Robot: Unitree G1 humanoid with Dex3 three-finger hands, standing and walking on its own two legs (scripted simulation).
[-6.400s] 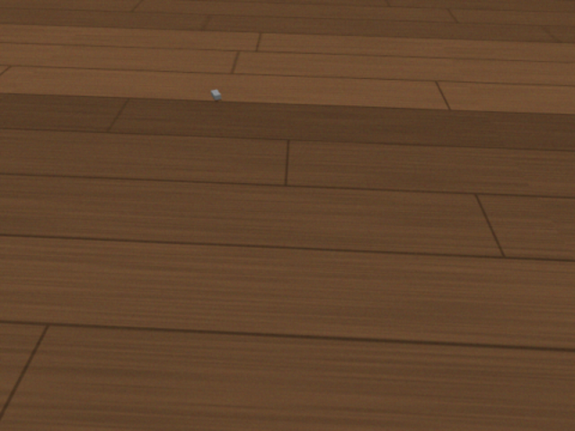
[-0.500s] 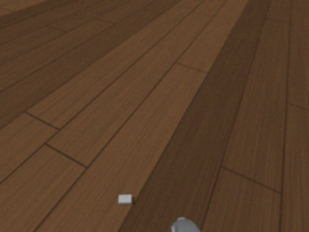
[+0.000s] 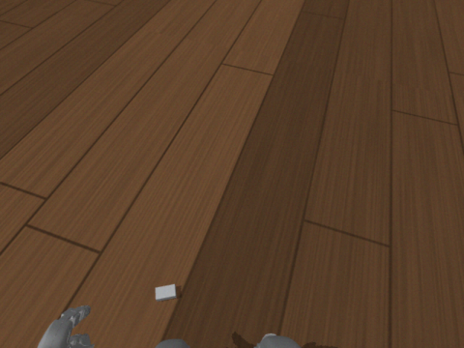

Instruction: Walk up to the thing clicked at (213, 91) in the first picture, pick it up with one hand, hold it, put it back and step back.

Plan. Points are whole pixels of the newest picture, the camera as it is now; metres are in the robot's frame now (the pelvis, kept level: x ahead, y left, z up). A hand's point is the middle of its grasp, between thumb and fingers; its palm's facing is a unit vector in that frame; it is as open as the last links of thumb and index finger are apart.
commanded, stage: walk up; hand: left
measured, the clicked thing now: (166, 292) +0.39 +0.23 -0.73
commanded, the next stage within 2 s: none
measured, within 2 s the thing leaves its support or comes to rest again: neither
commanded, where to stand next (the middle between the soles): +0.06 -0.05 m, yaw +5 degrees
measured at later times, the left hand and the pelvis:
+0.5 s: hand out of the picture +0.08 +0.24 -0.14, palm faces +0.03 -0.93 -0.36, open 7.4 cm; pelvis +0.02 -0.02 +0.01, yaw +2 degrees
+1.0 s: hand out of the picture +0.12 +0.26 -0.13, palm faces +0.07 -0.94 -0.32, open 7.4 cm; pelvis +0.02 -0.01 +0.03, yaw +4 degrees
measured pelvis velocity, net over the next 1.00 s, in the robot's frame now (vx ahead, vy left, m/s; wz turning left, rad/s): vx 0.02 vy -0.01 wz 0.07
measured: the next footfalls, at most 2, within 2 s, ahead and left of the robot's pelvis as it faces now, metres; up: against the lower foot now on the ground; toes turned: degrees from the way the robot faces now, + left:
left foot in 0.18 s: +0.11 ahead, +0.12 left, +0.00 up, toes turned +3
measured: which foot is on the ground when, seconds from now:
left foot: up 0.00-0.16, down 0.18-1.00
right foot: down 0.00-1.00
